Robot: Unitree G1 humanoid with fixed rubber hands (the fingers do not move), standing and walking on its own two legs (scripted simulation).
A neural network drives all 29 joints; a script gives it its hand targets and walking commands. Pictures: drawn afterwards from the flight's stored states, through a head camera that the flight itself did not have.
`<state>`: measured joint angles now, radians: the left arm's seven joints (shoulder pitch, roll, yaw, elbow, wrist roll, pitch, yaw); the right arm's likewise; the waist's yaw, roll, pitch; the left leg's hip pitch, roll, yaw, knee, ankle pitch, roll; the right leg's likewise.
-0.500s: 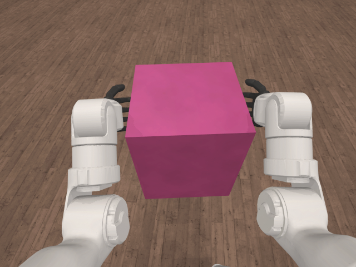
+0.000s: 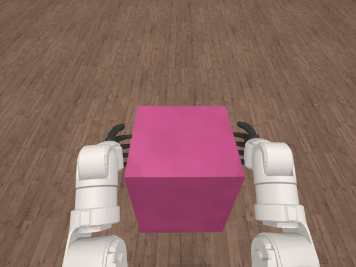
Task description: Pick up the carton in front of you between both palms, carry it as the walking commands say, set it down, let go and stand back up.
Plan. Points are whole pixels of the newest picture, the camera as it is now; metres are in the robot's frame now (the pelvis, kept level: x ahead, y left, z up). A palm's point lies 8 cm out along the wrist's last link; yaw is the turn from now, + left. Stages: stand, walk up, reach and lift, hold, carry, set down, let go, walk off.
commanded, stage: carry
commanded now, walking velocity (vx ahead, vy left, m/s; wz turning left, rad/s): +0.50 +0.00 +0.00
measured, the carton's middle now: (181, 171) +0.34 +0.00 +0.00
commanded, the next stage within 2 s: none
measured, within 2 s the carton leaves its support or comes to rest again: neither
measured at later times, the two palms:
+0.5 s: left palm (130, 86) +0.56 +0.13 +0.09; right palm (234, 79) +0.58 -0.17 +0.09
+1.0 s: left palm (125, 35) +0.88 +0.18 +0.07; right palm (204, 33) +0.87 -0.11 +0.08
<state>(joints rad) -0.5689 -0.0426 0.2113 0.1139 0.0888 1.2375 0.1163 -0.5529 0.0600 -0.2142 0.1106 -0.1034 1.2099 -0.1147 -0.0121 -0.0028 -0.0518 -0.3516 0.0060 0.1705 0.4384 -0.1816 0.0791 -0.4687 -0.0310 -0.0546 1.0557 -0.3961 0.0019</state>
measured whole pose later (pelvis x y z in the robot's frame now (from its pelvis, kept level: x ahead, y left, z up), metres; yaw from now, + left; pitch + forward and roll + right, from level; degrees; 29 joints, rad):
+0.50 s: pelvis +0.31 -0.04 +0.01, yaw +3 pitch +3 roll +0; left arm -0.15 -0.13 0.10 -0.23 0.13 1.24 0.09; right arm -0.17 0.13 -0.12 -0.24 -0.14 1.24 -0.08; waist 0.03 0.01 -0.17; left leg -0.52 0.09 0.08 0.96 -0.30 -0.01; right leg -0.24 -0.01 -0.21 0.36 -0.18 -0.07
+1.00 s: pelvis +0.62 +0.04 +0.01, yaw +0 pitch +4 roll -1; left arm -0.15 -0.13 0.09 -0.27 0.13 1.21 0.09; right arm -0.14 0.13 -0.11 -0.26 -0.12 1.19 -0.08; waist -0.03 -0.02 -0.10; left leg -0.26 0.04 0.22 0.35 -0.18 0.06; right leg -0.56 -0.10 -0.08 0.98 -0.27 0.00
